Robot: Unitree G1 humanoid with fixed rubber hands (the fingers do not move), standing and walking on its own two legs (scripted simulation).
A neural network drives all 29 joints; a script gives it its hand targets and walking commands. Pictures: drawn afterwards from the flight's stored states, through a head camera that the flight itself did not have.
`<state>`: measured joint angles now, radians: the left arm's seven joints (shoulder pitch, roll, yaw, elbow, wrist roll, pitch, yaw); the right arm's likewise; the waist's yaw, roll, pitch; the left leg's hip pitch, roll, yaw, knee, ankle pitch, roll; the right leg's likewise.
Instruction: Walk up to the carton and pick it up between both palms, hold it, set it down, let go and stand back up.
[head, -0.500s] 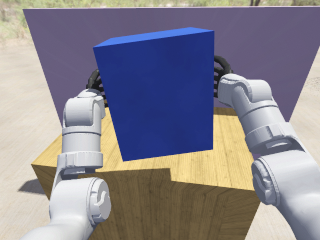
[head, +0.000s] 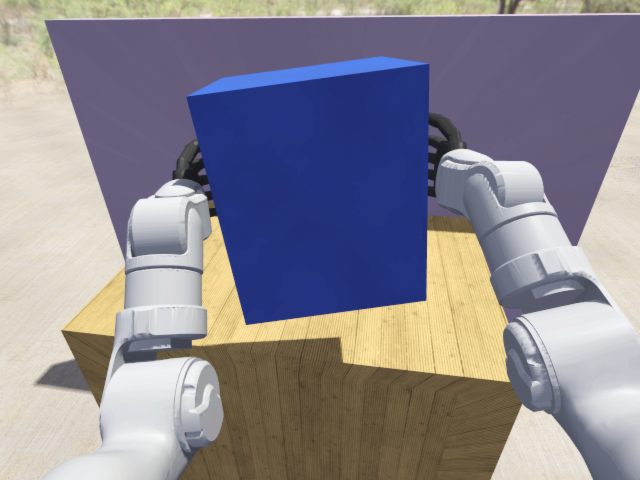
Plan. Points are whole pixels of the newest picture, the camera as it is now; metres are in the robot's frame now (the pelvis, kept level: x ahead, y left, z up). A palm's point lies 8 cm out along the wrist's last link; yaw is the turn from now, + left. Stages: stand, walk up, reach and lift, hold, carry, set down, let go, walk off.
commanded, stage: hold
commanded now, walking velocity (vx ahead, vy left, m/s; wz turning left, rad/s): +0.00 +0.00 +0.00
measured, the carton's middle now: (317, 182) +0.39 +0.01 +0.29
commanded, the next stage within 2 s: none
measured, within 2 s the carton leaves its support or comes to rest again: neither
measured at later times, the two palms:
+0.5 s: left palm (191, 197) +0.37 +0.16 +0.28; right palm (447, 172) +0.37 -0.14 +0.30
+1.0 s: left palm (190, 195) +0.36 +0.16 +0.29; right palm (450, 170) +0.36 -0.14 +0.31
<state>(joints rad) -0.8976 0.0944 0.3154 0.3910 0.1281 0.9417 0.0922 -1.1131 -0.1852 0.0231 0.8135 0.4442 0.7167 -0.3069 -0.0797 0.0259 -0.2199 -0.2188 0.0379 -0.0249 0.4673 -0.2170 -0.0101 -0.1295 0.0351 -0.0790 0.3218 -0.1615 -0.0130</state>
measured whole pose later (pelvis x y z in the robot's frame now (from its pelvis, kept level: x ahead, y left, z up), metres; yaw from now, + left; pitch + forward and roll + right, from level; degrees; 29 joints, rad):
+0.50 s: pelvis +0.00 +0.00 +0.00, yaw +0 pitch -1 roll -2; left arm -0.93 0.11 0.32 0.44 0.11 0.92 0.09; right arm -1.15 -0.18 0.02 0.85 0.42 0.72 -0.31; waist -0.07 0.04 -0.20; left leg -0.24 0.04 -0.02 0.47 -0.21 -0.01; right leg -0.15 0.04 -0.07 0.33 -0.16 -0.02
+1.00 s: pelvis +0.00 +0.00 +0.00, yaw +0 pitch -2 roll -2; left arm -0.93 0.11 0.33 0.45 0.10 0.92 0.09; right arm -1.15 -0.19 0.02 0.83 0.43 0.74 -0.32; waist -0.07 0.05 -0.21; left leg -0.23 0.04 -0.03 0.47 -0.21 -0.01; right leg -0.14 0.04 -0.08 0.33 -0.16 -0.02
